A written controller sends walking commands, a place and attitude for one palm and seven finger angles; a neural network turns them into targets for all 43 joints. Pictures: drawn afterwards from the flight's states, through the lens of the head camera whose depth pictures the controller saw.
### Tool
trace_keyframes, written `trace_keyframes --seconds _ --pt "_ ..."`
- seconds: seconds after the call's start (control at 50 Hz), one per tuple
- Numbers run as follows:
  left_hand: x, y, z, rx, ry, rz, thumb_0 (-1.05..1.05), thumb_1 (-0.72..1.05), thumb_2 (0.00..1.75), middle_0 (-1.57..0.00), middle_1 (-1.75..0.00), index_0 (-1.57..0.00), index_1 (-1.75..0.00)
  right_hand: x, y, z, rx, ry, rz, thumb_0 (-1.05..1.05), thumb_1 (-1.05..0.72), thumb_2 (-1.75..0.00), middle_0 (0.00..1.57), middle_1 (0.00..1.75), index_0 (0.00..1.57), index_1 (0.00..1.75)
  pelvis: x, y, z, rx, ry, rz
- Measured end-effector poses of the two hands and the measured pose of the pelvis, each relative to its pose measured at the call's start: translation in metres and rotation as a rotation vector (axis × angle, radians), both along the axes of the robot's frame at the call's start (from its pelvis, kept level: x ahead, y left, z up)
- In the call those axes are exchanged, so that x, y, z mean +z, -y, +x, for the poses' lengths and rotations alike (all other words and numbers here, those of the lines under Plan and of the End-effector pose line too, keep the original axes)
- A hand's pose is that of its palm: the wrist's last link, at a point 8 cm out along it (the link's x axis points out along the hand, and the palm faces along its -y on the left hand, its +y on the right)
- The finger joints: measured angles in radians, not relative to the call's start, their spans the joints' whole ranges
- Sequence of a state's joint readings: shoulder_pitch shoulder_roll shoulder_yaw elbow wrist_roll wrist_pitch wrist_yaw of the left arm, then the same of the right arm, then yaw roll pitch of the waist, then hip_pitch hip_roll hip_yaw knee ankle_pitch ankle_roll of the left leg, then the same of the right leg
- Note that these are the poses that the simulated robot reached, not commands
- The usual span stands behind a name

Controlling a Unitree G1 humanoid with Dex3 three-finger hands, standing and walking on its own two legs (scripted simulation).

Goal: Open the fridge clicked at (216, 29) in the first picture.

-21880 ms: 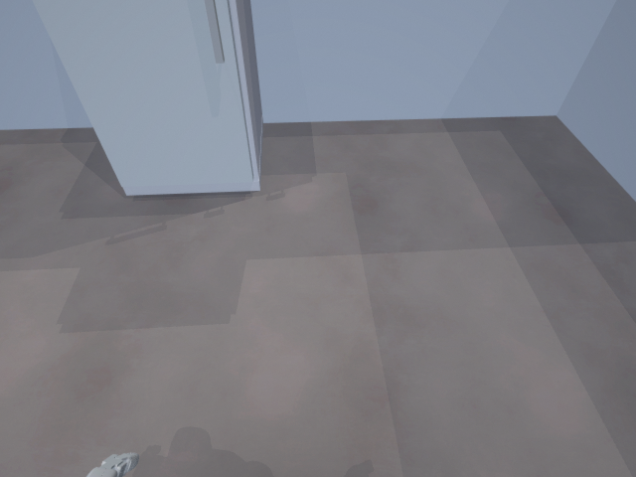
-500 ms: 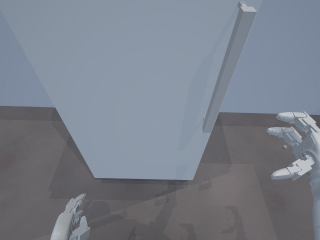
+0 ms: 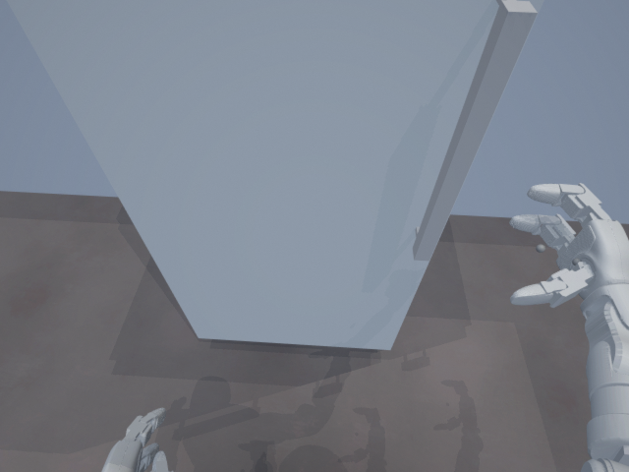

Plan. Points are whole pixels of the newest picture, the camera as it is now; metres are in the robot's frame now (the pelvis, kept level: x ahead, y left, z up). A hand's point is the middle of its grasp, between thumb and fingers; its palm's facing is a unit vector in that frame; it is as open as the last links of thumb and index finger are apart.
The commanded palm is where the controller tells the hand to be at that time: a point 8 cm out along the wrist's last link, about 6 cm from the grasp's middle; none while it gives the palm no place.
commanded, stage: move the hooked fingers beside the handle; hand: right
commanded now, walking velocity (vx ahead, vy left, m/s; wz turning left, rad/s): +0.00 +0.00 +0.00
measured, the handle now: (452, 157) +0.52 -0.14 +0.12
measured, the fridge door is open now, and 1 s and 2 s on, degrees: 0 0 0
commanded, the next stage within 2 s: feel for the door with the fingertips in 1.52 s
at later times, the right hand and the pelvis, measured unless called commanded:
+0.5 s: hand (517, 214) +0.44 -0.21 +0.10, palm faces -0.04 +1.00 +0.00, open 14.0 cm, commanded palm +0.42 -0.26 +0.10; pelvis +0.00 +0.00 -0.01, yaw +1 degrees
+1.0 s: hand (508, 203) +0.46 -0.21 +0.10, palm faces -0.03 +1.00 -0.01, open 14.0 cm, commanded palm +0.43 -0.26 +0.10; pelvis +0.00 +0.00 -0.01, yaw +2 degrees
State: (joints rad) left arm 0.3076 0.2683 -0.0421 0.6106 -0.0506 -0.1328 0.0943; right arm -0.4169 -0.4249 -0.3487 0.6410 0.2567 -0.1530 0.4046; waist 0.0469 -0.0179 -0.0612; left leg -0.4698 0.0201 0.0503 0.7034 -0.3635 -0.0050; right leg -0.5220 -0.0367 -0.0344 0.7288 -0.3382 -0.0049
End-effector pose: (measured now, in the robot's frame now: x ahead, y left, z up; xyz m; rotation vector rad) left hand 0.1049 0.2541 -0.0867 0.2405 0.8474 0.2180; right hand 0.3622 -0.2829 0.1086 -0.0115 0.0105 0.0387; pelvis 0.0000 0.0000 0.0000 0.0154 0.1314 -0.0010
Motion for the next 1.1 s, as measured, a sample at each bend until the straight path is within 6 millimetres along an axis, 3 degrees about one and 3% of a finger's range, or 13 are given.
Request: trace_keyframes --seconds 0.22,0.4,0.76,0.94,1.1 --pt "-0.007 -0.007 -0.016 0.023 -0.089 0.006 0.01 0.9 0.9 -0.21 -0.3 -0.2 -0.3 -0.006 0.001 0.017 -0.022 -0.005 0.003 -0.01 0.5 -0.3 0.3 1.2 0.3 1.2 -0.002 -0.002 0.002 0.0 -0.019 0.003" --pt "-0.012 -0.012 -0.032 0.051 -0.155 0.018 0.01 0.9 0.9 -0.21 -0.3 -0.2 -0.3 -0.005 -0.011 0.045 0.002 -0.001 0.022 -0.01 0.5 -0.3 0.3 1.2 0.3 1.2 -0.005 -0.002 0.001 0.002 -0.045 0.005" --pt "-0.023 -0.01 -0.081 0.118 -0.31 0.006 0.0 0.9 0.9 -0.21 -0.3 -0.2 -0.3 -0.007 -0.025 0.088 -0.001 0.011 0.015 -0.01 0.5 -0.3 0.3 1.2 0.3 1.2 -0.012 0.001 -0.001 0.02 -0.103 0.009" --pt "-0.022 -0.008 -0.093 0.156 -0.339 -0.007 0.0 0.9 0.9 -0.21 -0.3 -0.2 -0.3 -0.014 -0.018 0.087 -0.012 -0.009 0.0 -0.01 0.5 -0.3 0.3 1.2 0.3 1.2 -0.012 0.003 0.003 0.036 -0.111 0.009" --pt "-0.022 -0.005 -0.076 0.132 -0.305 -0.013 0.0 0.9 0.9 -0.21 -0.3 -0.2 -0.3 -0.007 -0.017 0.074 -0.009 0.034 0.021 -0.01 0.5 -0.3 0.3 1.2 0.3 1.2 -0.011 0.004 0.006 0.027 -0.093 0.014"
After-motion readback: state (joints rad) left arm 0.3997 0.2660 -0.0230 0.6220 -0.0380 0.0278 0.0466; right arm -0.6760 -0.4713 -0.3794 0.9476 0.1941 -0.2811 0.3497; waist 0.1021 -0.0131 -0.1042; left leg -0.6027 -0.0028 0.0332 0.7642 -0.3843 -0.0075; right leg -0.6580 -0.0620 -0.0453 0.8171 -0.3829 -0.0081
